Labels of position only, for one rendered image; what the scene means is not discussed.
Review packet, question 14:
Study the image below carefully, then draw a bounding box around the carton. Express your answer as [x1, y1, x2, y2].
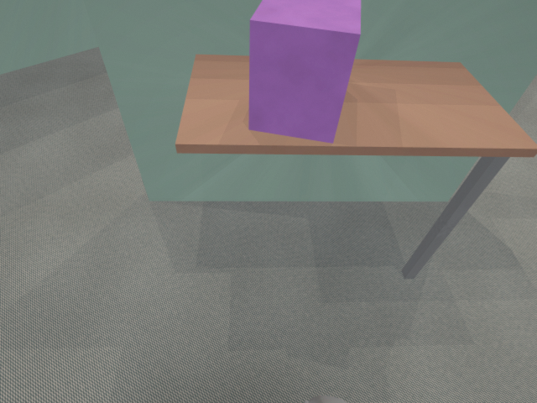
[248, 0, 361, 144]

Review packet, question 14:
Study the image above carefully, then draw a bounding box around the table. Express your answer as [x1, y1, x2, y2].
[175, 55, 537, 279]

